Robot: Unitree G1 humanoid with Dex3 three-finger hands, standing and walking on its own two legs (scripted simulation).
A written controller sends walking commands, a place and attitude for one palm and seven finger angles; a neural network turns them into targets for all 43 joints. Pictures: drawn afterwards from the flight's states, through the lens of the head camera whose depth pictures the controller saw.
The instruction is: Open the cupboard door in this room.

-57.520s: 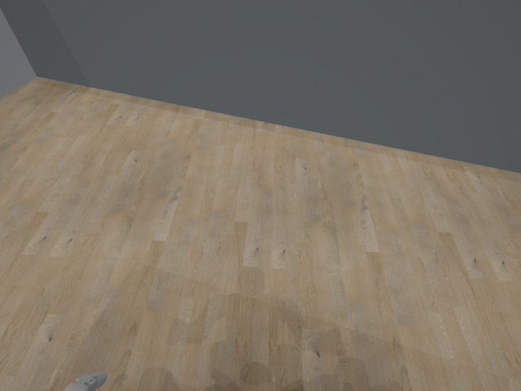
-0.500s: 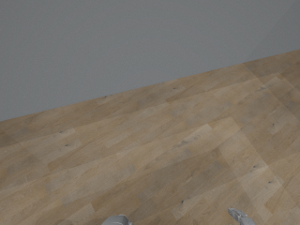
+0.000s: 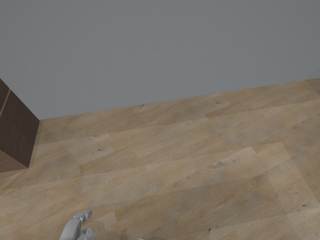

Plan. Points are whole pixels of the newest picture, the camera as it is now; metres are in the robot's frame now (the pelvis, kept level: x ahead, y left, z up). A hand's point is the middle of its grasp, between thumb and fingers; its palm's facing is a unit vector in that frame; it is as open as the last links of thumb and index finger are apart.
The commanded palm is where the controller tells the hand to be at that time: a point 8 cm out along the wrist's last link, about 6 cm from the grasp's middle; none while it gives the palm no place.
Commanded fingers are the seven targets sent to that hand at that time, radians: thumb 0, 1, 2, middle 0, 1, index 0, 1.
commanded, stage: turn to face it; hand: left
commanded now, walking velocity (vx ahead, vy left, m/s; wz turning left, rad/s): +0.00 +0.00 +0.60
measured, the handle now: out of the picture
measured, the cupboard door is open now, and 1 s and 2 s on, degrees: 46 46 46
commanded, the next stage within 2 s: take the last steps up to it in 1.34 s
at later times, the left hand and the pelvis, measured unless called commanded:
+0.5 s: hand out of the picture -0.06 +0.20 -0.18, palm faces +0.41 -0.88 -0.25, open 7.4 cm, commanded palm none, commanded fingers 0.00 0.90 0.90 -0.20 -0.30 -0.20 -0.30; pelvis +0.01 +0.00 -0.01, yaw +22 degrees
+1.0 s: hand out of the picture +0.02 +0.25 -0.15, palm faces +0.56 -0.79 -0.24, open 7.4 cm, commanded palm none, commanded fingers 0.00 0.90 0.90 -0.20 -0.30 -0.20 -0.30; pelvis +0.02 +0.00 +0.01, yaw +36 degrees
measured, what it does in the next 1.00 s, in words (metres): steps on the spot, turning left: left foot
